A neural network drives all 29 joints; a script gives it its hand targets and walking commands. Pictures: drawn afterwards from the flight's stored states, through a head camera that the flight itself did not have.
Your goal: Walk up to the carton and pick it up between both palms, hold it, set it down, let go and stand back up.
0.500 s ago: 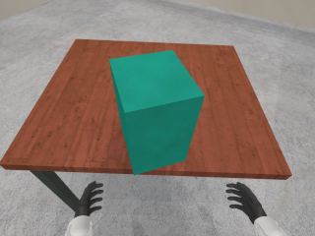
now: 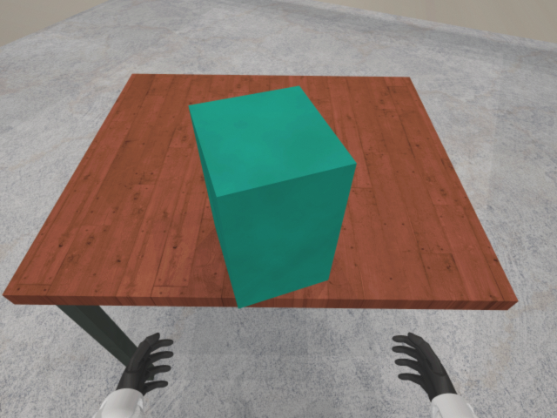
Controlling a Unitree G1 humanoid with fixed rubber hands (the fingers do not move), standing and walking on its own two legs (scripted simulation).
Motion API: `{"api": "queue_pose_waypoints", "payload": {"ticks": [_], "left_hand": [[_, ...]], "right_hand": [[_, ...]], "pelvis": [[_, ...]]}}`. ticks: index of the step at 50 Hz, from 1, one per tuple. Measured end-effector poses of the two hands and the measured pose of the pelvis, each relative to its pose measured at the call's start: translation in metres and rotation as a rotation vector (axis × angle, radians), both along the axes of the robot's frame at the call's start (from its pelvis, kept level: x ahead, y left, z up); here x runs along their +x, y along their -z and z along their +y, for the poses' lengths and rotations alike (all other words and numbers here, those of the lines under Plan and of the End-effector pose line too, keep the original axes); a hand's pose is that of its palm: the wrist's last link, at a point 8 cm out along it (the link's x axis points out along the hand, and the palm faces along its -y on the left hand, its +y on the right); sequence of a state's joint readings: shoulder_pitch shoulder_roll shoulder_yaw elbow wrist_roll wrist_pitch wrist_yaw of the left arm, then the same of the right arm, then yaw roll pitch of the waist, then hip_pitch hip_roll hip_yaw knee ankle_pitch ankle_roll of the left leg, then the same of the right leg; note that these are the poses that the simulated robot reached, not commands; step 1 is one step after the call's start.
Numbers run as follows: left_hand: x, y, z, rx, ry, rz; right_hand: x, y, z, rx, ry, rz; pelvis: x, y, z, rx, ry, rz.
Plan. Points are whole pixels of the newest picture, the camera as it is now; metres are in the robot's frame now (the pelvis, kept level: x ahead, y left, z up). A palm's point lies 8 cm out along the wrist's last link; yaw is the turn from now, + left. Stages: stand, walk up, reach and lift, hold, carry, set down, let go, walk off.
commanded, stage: let go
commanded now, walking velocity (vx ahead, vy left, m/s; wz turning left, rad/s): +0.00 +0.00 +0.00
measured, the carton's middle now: (267, 203) +0.41 +0.04 +0.06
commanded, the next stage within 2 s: stand in 0.24 s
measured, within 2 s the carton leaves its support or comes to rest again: neither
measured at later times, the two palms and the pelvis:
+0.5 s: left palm out of the picture +0.11 +0.27 -0.10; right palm out of the picture +0.11 -0.26 -0.09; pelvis -0.01 +0.01 -0.01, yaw +1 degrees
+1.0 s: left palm out of the picture +0.04 +0.29 -0.12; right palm out of the picture +0.03 -0.23 -0.10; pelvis -0.05 +0.03 -0.01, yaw +1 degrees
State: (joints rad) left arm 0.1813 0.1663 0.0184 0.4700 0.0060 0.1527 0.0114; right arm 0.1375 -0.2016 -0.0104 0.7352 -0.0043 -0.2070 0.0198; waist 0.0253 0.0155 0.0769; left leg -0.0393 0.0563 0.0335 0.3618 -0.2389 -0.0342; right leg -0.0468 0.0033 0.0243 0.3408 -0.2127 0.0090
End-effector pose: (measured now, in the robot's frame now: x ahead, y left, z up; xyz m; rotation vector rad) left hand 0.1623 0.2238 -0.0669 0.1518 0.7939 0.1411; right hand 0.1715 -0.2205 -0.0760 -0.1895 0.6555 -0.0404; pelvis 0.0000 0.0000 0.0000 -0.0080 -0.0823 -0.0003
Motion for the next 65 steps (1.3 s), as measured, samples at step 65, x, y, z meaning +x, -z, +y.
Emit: {"api": "queue_pose_waypoints", "payload": {"ticks": [65], "left_hand": [[-0.154,0.057,0.06,0.055,-0.014,0.226]], "right_hand": [[-0.151,0.031,-0.018,-0.102,0.109,0.292]], "pelvis": [[-0.056,0.016,0.024,0.002,-0.019,0.03]]}}
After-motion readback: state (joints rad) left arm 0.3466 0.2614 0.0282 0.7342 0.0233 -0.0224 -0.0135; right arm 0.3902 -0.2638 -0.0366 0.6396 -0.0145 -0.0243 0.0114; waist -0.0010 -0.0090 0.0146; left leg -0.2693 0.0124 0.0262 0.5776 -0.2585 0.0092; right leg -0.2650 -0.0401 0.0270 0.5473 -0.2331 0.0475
